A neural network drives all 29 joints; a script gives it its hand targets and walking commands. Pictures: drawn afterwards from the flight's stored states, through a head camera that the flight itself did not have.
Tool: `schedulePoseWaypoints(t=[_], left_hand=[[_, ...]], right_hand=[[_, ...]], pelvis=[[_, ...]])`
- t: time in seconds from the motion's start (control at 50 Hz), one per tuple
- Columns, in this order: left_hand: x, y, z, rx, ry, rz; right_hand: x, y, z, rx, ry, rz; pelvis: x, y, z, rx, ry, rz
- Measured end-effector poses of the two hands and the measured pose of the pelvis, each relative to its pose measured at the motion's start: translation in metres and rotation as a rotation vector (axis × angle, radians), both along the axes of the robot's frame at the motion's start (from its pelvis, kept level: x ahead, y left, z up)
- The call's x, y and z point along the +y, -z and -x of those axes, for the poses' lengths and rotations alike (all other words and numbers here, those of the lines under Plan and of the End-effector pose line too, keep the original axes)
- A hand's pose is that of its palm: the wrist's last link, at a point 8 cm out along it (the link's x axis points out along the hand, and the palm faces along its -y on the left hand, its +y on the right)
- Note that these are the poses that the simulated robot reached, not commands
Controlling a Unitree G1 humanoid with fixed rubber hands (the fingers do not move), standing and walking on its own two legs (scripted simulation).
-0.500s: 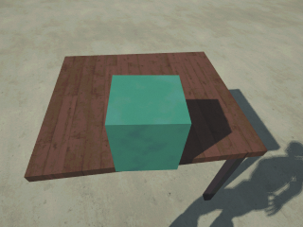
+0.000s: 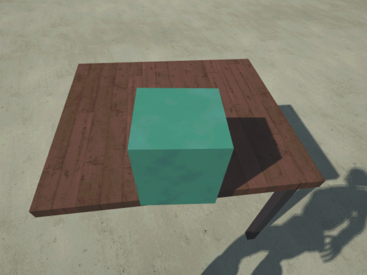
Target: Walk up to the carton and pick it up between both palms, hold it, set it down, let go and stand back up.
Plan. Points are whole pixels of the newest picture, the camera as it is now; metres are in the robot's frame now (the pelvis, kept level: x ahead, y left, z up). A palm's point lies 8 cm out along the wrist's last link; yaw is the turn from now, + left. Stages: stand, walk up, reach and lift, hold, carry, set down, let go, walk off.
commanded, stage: stand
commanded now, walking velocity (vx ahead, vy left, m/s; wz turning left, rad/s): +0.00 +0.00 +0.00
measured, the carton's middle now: (178, 148) +0.43 +0.01 +0.01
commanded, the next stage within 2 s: none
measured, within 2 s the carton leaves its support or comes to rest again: neither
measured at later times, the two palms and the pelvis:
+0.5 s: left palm out of the picture +0.00 +0.24 -0.14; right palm out of the picture +0.01 -0.22 -0.14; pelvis +0.01 +0.01 +0.00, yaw +1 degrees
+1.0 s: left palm out of the picture -0.01 +0.24 -0.15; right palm out of the picture +0.00 -0.22 -0.14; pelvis +0.01 +0.01 +0.00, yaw +1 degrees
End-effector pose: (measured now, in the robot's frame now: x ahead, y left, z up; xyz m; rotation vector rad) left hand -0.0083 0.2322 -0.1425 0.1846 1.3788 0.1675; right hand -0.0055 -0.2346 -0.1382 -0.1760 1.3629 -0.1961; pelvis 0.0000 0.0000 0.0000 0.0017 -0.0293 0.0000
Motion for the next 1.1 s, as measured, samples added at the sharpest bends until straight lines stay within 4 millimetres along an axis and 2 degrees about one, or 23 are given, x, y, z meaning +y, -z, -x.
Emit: schedulePoseWaypoints(t=[0.18,0.6,1.1], left_hand=[[0.002,0.001,0.001,0.012,-0.004,0.003],[0.006,0.002,-0.006,0.007,-0.015,0.007],[0.009,0.004,0.007,0.035,-0.032,0.012]], right_hand=[[0.003,0.0,0.002,0.02,-0.002,0.002],[0.013,0.0,-0.015,-0.004,-0.017,-0.004],[0.019,0.0,-0.008,0.013,-0.014,-0.005]], pelvis=[[0.002,0.0,-0.001,0.004,-0.005,0.001],[0.009,0.0,-0.009,0.005,-0.016,0.0],[0.014,0.0,-0.007,0.003,-0.028,-0.001]])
